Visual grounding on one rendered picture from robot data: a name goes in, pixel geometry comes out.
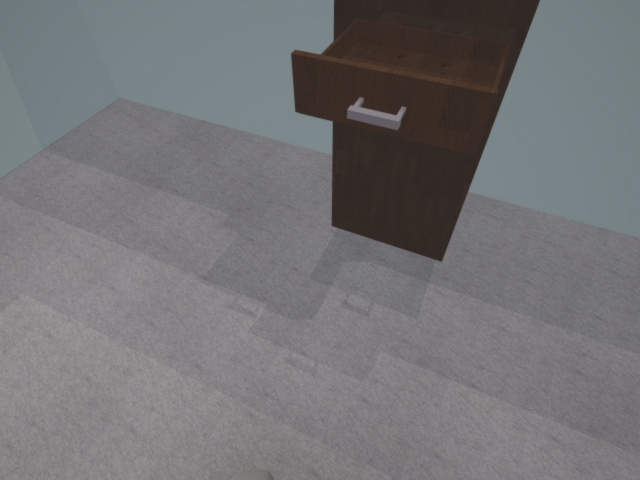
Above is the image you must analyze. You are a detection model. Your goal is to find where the drawer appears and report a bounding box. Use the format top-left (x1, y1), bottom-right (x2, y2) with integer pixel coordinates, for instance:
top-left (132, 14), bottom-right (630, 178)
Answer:
top-left (291, 18), bottom-right (511, 156)

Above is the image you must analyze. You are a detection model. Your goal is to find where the cabinet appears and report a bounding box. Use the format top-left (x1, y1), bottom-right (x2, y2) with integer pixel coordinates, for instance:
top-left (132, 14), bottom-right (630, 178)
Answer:
top-left (332, 0), bottom-right (540, 262)

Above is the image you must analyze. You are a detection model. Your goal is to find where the handle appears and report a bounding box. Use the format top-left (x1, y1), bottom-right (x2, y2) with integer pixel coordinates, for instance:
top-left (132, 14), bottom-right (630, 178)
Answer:
top-left (347, 97), bottom-right (406, 130)

